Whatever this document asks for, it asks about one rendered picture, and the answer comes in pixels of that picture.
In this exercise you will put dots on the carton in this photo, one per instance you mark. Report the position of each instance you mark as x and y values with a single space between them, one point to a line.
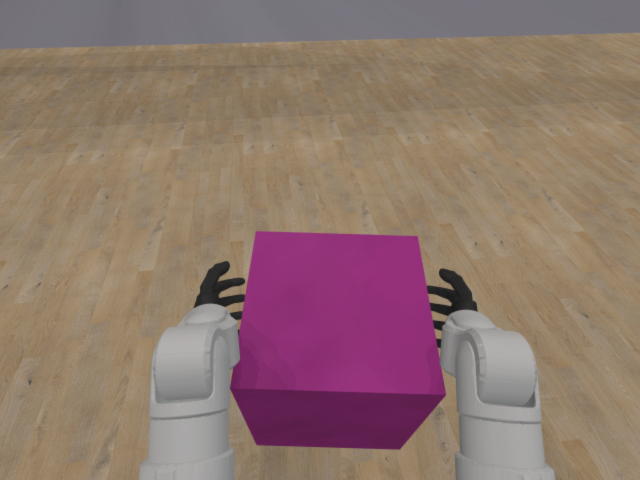
337 341

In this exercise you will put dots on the right robot hand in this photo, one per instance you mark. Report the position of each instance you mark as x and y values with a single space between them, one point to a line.
461 298

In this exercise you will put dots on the left robot forearm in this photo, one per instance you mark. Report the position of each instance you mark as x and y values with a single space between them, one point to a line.
189 398

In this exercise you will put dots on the right robot forearm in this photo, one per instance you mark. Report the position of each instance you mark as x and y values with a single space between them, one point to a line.
498 400

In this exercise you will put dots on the left robot hand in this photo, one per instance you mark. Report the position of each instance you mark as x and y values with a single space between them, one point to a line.
210 289

